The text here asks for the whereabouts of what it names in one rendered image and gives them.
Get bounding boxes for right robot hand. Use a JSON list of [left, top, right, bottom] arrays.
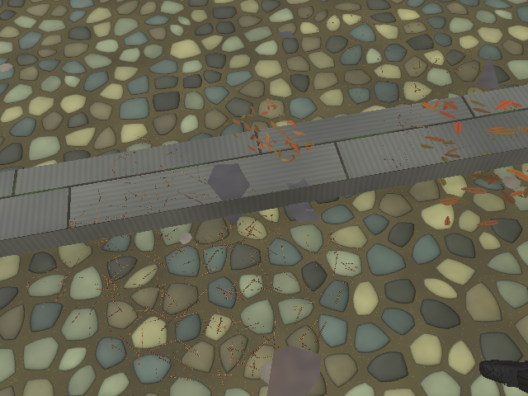
[[479, 360, 528, 393]]

